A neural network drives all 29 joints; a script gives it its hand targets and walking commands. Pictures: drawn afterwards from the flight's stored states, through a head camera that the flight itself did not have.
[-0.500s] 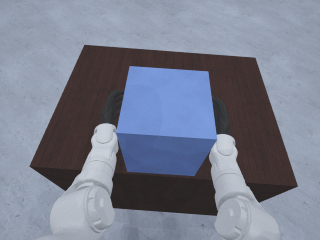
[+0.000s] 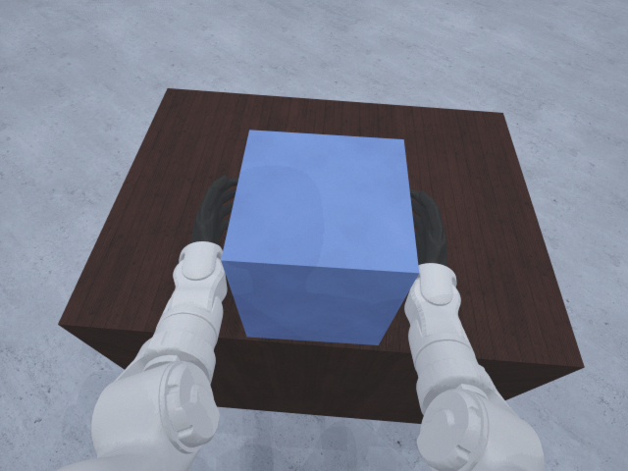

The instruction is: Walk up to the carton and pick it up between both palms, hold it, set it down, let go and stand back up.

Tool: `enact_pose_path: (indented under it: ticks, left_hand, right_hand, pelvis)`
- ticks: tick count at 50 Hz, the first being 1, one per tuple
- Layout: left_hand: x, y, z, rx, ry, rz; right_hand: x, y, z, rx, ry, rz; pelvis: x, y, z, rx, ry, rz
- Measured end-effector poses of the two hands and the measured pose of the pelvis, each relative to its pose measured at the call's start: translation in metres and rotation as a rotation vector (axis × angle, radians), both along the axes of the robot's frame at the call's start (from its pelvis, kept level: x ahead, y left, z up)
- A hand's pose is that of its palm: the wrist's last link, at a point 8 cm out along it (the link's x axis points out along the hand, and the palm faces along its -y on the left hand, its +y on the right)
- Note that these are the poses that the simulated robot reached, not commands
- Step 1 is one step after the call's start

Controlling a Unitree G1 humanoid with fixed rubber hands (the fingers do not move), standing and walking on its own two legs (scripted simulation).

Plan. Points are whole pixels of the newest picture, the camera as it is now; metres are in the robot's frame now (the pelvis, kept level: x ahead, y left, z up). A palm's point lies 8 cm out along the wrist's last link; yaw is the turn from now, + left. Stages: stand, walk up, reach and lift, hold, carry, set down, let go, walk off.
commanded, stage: reach and lift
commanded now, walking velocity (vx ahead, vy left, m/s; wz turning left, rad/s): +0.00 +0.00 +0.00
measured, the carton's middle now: (319, 246) +0.42 -0.03 +0.00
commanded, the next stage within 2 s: none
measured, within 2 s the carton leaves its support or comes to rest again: leaves its support in 1.34 s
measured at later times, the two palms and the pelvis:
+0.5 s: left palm (208, 235) +0.42 +0.12 +0.03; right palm (428, 252) +0.38 -0.17 +0.03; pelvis +0.00 +0.00 +0.00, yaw +0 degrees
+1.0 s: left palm (194, 244) +0.41 +0.14 +0.04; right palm (418, 252) +0.38 -0.15 +0.03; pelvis -0.01 +0.00 +0.00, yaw +2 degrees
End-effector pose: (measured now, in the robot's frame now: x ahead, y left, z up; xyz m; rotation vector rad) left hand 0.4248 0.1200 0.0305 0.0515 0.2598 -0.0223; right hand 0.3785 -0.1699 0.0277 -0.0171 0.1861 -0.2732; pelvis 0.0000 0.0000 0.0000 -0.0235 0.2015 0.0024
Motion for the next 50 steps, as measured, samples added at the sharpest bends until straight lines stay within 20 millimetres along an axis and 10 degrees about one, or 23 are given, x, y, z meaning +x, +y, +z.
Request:
enact_pose_path:
  ticks: [50]
  left_hand:
    - [-0.015, 0.017, 0.005, 0.027, -0.053, 0.044]
  right_hand:
    - [0.000, 0.016, 0.004, -0.025, -0.052, 0.063]
  pelvis:
    - [-0.006, -0.003, -0.001, -0.005, 0.063, 0.034]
